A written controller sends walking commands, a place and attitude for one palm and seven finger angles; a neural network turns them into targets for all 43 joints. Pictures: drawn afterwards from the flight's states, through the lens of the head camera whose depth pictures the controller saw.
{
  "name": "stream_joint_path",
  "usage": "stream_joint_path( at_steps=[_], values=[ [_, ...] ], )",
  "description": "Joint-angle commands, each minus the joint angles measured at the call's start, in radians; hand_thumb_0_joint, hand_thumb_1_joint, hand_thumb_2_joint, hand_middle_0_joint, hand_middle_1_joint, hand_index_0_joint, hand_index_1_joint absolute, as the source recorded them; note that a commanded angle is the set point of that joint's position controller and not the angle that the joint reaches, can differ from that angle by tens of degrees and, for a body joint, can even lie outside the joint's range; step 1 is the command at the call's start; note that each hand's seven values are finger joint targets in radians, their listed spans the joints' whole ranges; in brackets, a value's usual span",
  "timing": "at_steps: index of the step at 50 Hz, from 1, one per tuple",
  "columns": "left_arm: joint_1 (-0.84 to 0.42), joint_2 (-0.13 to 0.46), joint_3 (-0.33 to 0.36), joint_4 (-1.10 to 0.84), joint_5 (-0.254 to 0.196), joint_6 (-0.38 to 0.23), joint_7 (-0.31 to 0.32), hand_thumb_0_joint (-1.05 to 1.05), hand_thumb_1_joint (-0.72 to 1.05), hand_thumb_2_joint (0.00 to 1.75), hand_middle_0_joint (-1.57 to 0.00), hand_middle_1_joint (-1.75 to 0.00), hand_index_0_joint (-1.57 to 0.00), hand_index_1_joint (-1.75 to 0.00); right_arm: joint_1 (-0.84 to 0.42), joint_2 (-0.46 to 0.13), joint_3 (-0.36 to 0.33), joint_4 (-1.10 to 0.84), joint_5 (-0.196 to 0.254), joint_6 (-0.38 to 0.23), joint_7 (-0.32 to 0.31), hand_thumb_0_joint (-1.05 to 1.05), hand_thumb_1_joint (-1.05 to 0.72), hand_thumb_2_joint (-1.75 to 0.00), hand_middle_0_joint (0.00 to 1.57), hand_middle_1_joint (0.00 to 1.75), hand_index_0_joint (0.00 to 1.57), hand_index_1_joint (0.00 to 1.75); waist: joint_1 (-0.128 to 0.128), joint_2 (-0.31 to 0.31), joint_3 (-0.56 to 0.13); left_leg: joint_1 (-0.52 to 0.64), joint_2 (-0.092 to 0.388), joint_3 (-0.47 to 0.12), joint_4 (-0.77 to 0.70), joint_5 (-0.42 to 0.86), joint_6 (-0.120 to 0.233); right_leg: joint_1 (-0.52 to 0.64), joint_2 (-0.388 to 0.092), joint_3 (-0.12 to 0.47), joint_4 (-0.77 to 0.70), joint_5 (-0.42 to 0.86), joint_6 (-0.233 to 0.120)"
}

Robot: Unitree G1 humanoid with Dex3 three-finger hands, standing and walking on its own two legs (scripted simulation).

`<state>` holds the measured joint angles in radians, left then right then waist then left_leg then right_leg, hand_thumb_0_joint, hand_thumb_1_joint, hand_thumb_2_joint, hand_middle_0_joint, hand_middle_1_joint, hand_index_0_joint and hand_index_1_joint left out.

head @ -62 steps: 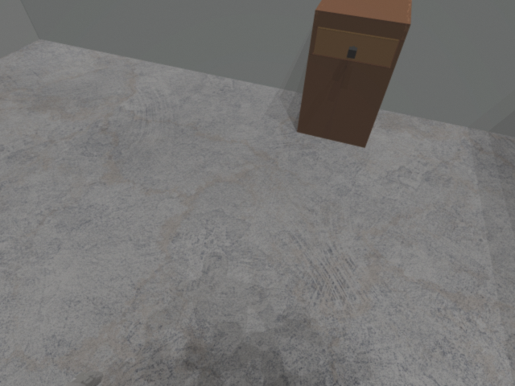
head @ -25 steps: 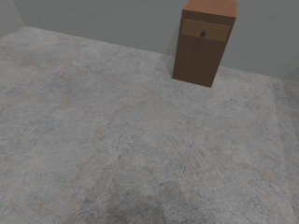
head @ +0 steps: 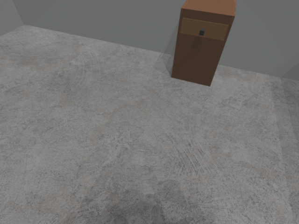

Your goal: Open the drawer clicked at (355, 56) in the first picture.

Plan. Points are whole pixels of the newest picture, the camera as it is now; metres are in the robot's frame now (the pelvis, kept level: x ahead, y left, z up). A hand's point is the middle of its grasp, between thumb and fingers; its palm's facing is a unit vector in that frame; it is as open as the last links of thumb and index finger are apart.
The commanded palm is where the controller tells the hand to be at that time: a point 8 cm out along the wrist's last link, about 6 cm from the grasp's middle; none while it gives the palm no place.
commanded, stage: look at it before walking up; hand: left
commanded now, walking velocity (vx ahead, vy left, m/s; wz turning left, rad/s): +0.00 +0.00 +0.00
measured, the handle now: (202, 31) +1.63 -0.38 -0.20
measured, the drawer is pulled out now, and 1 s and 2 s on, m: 0.00 0.00 0.00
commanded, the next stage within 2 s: walk to a spot facing it in 0.40 s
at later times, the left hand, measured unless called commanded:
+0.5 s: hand out of the picture +0.07 +0.24 -0.16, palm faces -0.03 -0.94 -0.33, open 7.3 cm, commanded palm none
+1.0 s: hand out of the picture +0.06 +0.15 -0.17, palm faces -0.10 -0.98 -0.16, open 7.3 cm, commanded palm none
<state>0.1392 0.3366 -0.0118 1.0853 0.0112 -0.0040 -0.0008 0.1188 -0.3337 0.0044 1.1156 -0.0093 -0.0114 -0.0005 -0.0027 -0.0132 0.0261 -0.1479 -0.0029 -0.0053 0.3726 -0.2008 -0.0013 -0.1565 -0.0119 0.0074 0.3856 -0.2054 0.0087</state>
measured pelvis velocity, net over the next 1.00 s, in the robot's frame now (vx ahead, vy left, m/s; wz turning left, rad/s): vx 0.10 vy -0.03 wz -0.18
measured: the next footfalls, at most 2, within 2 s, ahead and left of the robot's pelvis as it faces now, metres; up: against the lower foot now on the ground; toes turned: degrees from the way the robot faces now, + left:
left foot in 1.22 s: +0.36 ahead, +0.09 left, +0.00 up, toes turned -9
right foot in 1.78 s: +0.47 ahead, -0.23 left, +0.00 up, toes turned -38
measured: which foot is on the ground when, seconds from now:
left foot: down 0.00-0.82, up 0.84-1.00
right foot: down 0.00-1.00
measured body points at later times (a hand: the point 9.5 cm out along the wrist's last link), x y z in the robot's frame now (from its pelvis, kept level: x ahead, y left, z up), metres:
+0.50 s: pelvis +0.00 +0.00 +0.00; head +0.01 +0.00 +0.45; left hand +0.08 +0.29 -0.13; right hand +0.09 -0.30 -0.13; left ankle +0.00 +0.12 -0.75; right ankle +0.00 -0.12 -0.75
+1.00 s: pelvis +0.10 -0.03 -0.01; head +0.11 -0.03 +0.44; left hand +0.07 +0.20 -0.16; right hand +0.09 -0.28 -0.16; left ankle +0.12 +0.10 -0.68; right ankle +0.02 -0.12 -0.75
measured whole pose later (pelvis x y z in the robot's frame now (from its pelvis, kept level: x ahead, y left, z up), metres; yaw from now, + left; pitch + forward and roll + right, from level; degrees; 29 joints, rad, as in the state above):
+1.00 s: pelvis +0.10 -0.03 -0.01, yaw -10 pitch +1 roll +0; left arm 0.45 0.14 0.02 1.06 0.03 -0.05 0.00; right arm 0.24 -0.21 -0.04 1.06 -0.02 0.00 0.01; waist 0.03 0.01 0.02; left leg -0.52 0.09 0.08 1.06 -0.34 -0.04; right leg -0.12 0.04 0.00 0.43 -0.32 -0.04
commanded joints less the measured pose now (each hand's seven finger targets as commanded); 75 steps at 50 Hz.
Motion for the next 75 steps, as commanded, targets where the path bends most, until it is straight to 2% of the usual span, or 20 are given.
stream_joint_path(
  at_steps=[1,25,27,30,34,36,39,40,41,42,45,48,56,59,60,61,62,64,67,75],
  values=[
    [-0.038,0.205,0.043,-0.064,0.0,-0.021,0.012,0.0,0.9,0.9,-0.2,-0.3,-0.2,-0.3,-0.048,-0.21,-0.04,-0.066,0.002,-0.025,-0.01,0.0,-0.9,-0.9,0.2,0.3,0.2,0.3,0.005,0.015,-0.062,0.019,0.119,-0.099,-0.059,0.126,0.032,0.009,-0.107,0.099,-0.06,0.103,-0.038],
    [-0.033,0.21,0.042,-0.059,0.0,-0.024,0.013,0.0,0.9,0.9,-0.2,-0.3,-0.2,-0.3,-0.053,-0.213,-0.038,-0.063,0.003,-0.024,-0.011,0.0,-0.9,-0.9,0.2,0.3,0.2,0.3,0.006,0.018,-0.064,0.041,0.125,-0.093,-0.067,0.162,0.028,0.023,-0.111,0.096,-0.069,0.152,-0.038],
    [0.028,0.098,0.021,-0.035,0.0,-0.003,0.015,0.0,0.9,0.9,-0.2,-0.3,-0.2,-0.3,0.01,-0.097,-0.012,-0.038,-0.005,-0.007,-0.009,0.0,-0.9,-0.9,0.2,0.3,0.2,0.3,0.004,0.005,-0.068,0.049,0.121,-0.053,-0.038,0.049,0.008,0.003,-0.096,0.104,-0.058,0.036,-0.027],
    [0.065,0.096,0.035,-0.059,0.009,0.021,-0.002,0.0,0.9,0.9,-0.2,-0.3,-0.2,-0.3,0.052,-0.105,-0.028,-0.056,-0.013,0.008,-0.007,0.0,-0.9,-0.9,0.2,0.3,0.2,0.3,0.003,0.009,0.045,-0.034,0.125,-0.046,-0.038,-0.294,0.019,-0.128,-0.056,0.149,-0.047,-0.288,-0.046],
    [0.104,0.058,0.057,-0.122,0.013,0.014,-0.023,0.0,0.9,0.9,-0.2,-0.3,-0.2,-0.3,0.119,-0.151,-0.063,-0.094,-0.012,-0.002,-0.011,0.0,-0.9,-0.9,0.2,0.3,0.2,0.3,-0.01,0.109,0.096,-0.011,0.244,-0.178,-0.099,-0.477,0.099,-0.297,0.033,0.083,0.179,-0.313,-0.05],
    [0.092,0.011,0.062,-0.15,0.012,0.001,-0.031,0.0,0.9,0.9,-0.2,-0.3,-0.2,-0.3,0.148,-0.163,-0.079,-0.101,-0.009,-0.018,-0.014,0.0,-0.9,-0.9,0.2,0.3,0.2,0.3,-0.018,0.19,0.073,0.041,0.351,-0.231,-0.125,-0.353,0.163,-0.338,0.026,-0.019,0.342,-0.242,-0.029],
    [0.2,-0.02,0.074,-0.128,0.015,-0.017,-0.037,0.0,0.9,0.9,-0.2,-0.3,-0.2,-0.3,0.11,-0.116,-0.073,-0.115,-0.012,-0.025,-0.015,0.0,-0.9,-0.9,0.2,0.3,0.2,0.3,0.05,0.11,0.041,-0.096,0.286,-0.037,0.108,-0.114,0.105,-0.087,0.006,-0.059,0.174,-0.174,-0.035],
    [0.325,0.028,0.087,-0.089,0.02,-0.03,-0.03,0.0,0.9,0.9,-0.2,-0.3,-0.2,-0.3,0.087,-0.064,-0.063,-0.135,-0.008,-0.026,-0.011,0.0,-0.9,-0.9,0.2,0.3,0.2,0.3,0.101,-0.057,0.009,-0.283,0.174,0.088,0.395,-0.12,0.034,0.127,-0.077,0.127,0.008,-0.158,-0.081],
    [0.468,0.143,0.113,-0.05,0.017,-0.044,-0.01,0.0,0.9,0.9,-0.2,-0.3,-0.2,-0.3,0.015,0.015,-0.042,-0.197,-0.002,-0.037,-0.002,0.0,-0.9,-0.9,0.2,0.3,0.2,0.3,0.146,-0.37,0.001,-0.595,0.034,0.179,0.706,-0.388,-0.025,0.284,-0.347,0.58,-0.168,-0.061,-0.195],
    [0.511,0.113,0.1,-0.039,-0.001,-0.049,0.006,0.0,0.9,0.9,-0.2,-0.3,-0.2,-0.3,-0.056,-0.04,-0.053,-0.219,-0.009,-0.044,-0.005,0.0,-0.9,-0.9,0.2,0.3,0.2,0.3,0.156,-0.221,0.044,-0.619,0.08,0.026,0.763,-0.342,-0.009,0.222,-0.349,0.626,-0.175,0.029,-0.23],
    [0.376,0.029,0.079,-0.067,0.013,-0.054,0.016,0.0,0.9,0.9,-0.2,-0.3,-0.2,-0.3,-0.032,0.013,-0.058,-0.194,-0.014,-0.043,0.004,0.0,-0.9,-0.9,0.2,0.3,0.2,0.3,0.063,-0.035,0.092,-0.603,0.139,0.019,0.777,-0.197,-0.029,0.119,-0.302,0.444,-0.154,0.032,-0.258],
    [0.344,0.005,0.076,-0.064,0.015,-0.067,0.016,0.0,0.9,0.9,-0.2,-0.3,-0.2,-0.3,0.019,0.055,-0.063,-0.176,-0.012,-0.028,0.015,0.0,-0.9,-0.9,0.2,0.3,0.2,0.3,0.021,-0.075,0.063,-0.53,0.131,0.059,0.683,-0.098,-0.047,0.072,-0.23,0.292,-0.169,0.127,-0.219],
    [0.348,-0.002,0.086,-0.033,0.018,-0.065,0.021,0.0,0.9,0.9,-0.2,-0.3,-0.2,-0.3,-0.066,0.095,-0.064,-0.231,-0.001,-0.043,0.032,0.0,-0.9,-0.9,0.2,0.3,0.2,0.3,0.038,-0.134,0.076,-0.334,0.084,0.106,0.345,-0.009,-0.024,0.016,-0.176,0.21,-0.141,0.19,-0.163],
    [0.296,-0.005,0.098,-0.04,0.012,-0.062,0.02,0.0,0.9,0.9,-0.2,-0.3,-0.2,-0.3,0.172,0.04,-0.08,-0.159,-0.007,-0.061,0.007,0.0,-0.9,-0.9,0.2,0.3,0.2,0.3,-0.069,-0.06,-0.021,0.037,0.054,0.101,0.159,0.025,-0.005,-0.066,-0.108,0.155,0.131,0.297,-0.12],
    [0.325,-0.045,0.098,-0.046,0.003,-0.059,0.012,0.0,0.9,0.9,-0.2,-0.3,-0.2,-0.3,0.331,-0.047,-0.101,-0.115,-0.018,-0.066,-0.008,0.0,-0.9,-0.9,0.2,0.3,0.2,0.3,-0.123,0.102,-0.152,0.282,0.188,-0.049,0.115,-0.031,0.03,-0.182,-0.039,0.095,0.384,0.165,-0.088],
    [0.377,-0.105,0.09,-0.067,-0.004,-0.056,-0.001,0.0,0.9,0.9,-0.2,-0.3,-0.2,-0.3,0.432,-0.152,-0.12,-0.094,-0.026,-0.068,-0.013,0.0,-0.9,-0.9,0.2,0.3,0.2,0.3,-0.118,0.379,-0.231,0.412,0.476,-0.434,-0.033,-0.097,0.12,-0.399,0.083,-0.026,0.732,-0.352,-0.042],
    [0.327,-0.088,0.088,-0.085,0.006,-0.059,0.003,0.0,0.9,0.9,-0.2,-0.3,-0.2,-0.3,0.388,-0.124,-0.108,-0.099,-0.018,-0.055,-0.014,0.0,-0.9,-0.9,0.2,0.3,0.2,0.3,-0.107,0.311,-0.2,0.292,0.519,-0.513,-0.138,-0.298,0.152,-0.444,0.043,0.045,0.885,-0.362,-0.059],
    [0.198,-0.097,0.088,-0.099,0.017,-0.049,-0.01,0.0,0.9,0.9,-0.2,-0.3,-0.2,-0.3,0.238,-0.006,-0.085,-0.131,-0.016,-0.058,-0.016,0.0,-0.9,-0.9,0.2,0.3,0.2,0.3,-0.063,0.174,0.029,0.016,0.456,-0.366,-0.194,-0.387,0.141,-0.512,-0.055,0.031,0.972,-0.195,-0.055],
    [0.241,-0.135,0.089,-0.084,0.027,-0.015,-0.026,0.0,0.9,0.9,-0.2,-0.3,-0.2,-0.3,0.188,0.078,-0.061,-0.126,-0.017,-0.078,-0.02,0.0,-0.9,-0.9,0.2,0.3,0.2,0.3,0.013,0.137,0.047,-0.125,0.346,-0.084,-0.193,-0.175,0.094,-0.415,-0.086,0.01,0.879,-0.084,-0.036],
    [0.07,-0.127,0.094,-0.156,0.032,0.013,-0.039,0.0,0.9,0.9,-0.2,-0.3,-0.2,-0.3,0.281,0.063,-0.072,-0.084,-0.012,-0.091,-0.023,0.0,-0.9,-0.9,0.2,0.3,0.2,0.3,-0.001,0.082,0.076,0.033,0.337,0.071,-0.234,0.01,0.13,-0.558,-0.124,-0.018,0.656,0.075,0.011]
  ],
)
